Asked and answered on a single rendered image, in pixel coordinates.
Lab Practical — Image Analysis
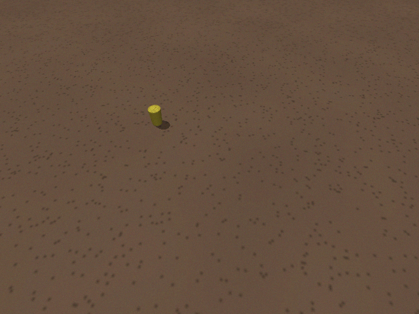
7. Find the cup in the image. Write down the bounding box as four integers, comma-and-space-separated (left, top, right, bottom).
148, 105, 162, 126

